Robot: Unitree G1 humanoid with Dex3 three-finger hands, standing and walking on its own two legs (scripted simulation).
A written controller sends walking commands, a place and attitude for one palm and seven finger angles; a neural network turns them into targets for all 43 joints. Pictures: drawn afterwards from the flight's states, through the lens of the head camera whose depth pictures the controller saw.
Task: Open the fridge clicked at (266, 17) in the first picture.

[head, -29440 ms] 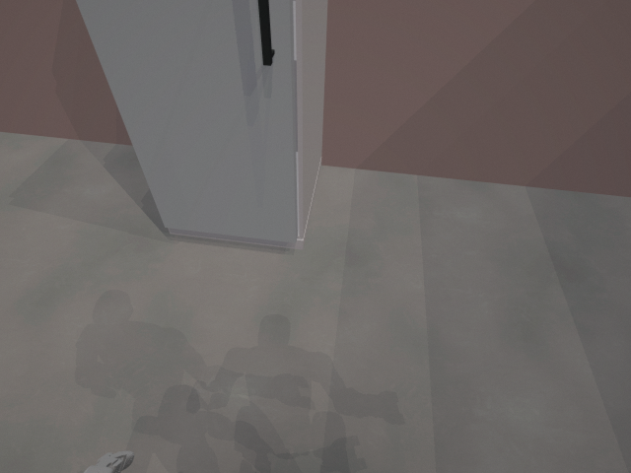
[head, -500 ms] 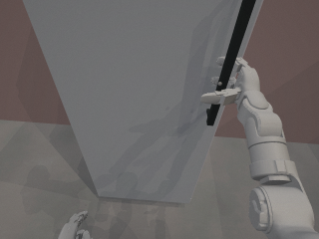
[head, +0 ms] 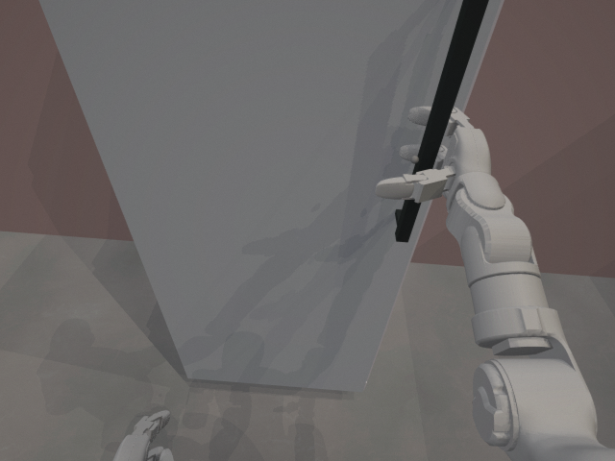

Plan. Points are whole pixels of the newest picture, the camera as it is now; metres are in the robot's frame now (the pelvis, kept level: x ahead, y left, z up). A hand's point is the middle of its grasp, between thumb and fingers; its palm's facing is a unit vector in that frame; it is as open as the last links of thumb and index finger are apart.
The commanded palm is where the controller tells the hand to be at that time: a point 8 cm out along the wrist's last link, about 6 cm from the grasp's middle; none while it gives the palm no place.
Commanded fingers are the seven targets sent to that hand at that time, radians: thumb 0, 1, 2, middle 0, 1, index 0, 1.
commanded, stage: grip the handle and tug to test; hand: right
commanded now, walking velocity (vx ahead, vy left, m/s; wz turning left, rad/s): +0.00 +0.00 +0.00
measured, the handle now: (430, 126) +0.48 -0.12 +0.24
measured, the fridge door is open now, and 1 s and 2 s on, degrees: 0 0 3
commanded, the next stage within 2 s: pull the door a little, standing still in 1.38 s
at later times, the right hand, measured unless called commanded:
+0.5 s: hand (415, 160) +0.43 -0.10 +0.22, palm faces +0.03 +1.00 +0.00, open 7.8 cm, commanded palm +0.40 -0.14 +0.22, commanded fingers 0.00 -0.81 -0.86 0.44 1.39 0.44 1.39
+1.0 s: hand (416, 159) +0.43 -0.10 +0.23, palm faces +0.02 +1.00 +0.01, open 5.3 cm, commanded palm +0.40 -0.15 +0.22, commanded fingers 0.00 -0.90 -0.90 0.45 1.40 0.45 1.40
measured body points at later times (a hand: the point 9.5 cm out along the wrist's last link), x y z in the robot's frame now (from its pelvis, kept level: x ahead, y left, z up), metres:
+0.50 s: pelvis +0.00 +0.00 +0.00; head -0.02 +0.02 +0.45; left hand +0.14 +0.25 -0.10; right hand +0.42 -0.15 +0.23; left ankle +0.01 +0.11 -0.74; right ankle +0.00 -0.12 -0.74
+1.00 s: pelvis +0.00 +0.00 +0.00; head -0.03 +0.01 +0.45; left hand +0.15 +0.24 -0.10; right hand +0.42 -0.15 +0.23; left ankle +0.01 +0.11 -0.74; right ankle +0.00 -0.12 -0.74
